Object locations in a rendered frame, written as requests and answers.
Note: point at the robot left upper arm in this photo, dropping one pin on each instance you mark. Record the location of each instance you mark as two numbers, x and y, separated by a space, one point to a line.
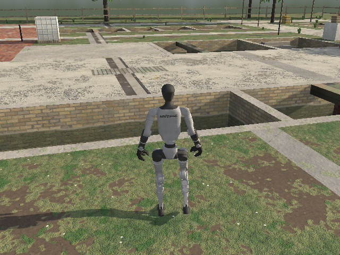
149 121

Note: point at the robot right upper arm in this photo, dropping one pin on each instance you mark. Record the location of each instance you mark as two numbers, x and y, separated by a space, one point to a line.
188 119

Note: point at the robot right hand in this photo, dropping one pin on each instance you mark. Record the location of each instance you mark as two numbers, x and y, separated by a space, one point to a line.
194 148

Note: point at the robot right forearm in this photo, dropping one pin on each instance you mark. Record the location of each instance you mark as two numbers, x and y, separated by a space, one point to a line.
195 139

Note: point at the robot left forearm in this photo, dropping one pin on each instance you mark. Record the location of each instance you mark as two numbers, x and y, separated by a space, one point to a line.
142 142

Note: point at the robot left hand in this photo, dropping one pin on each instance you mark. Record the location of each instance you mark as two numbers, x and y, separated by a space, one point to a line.
144 152

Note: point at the robot right foot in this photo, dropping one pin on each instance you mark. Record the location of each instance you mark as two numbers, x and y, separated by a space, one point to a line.
186 210

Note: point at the robot right shin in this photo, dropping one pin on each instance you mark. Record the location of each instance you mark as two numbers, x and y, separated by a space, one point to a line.
185 189

